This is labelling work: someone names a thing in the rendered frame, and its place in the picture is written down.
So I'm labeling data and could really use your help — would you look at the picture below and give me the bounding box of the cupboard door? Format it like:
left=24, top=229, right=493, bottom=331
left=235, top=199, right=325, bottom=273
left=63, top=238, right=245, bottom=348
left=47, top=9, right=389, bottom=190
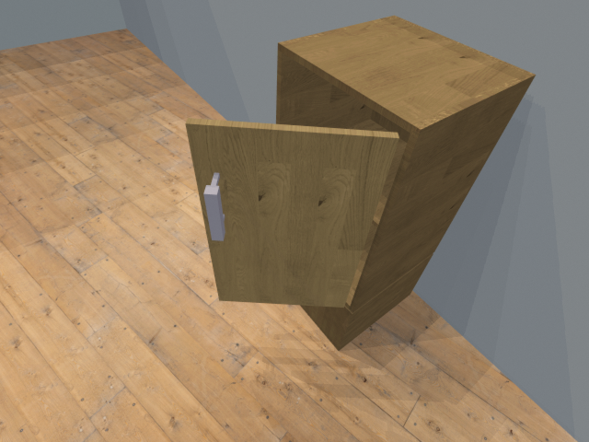
left=185, top=118, right=399, bottom=308

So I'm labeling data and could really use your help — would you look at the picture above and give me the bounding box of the handle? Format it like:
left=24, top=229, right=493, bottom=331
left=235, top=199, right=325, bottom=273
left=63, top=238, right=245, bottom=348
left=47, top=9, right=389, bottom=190
left=203, top=173, right=225, bottom=241

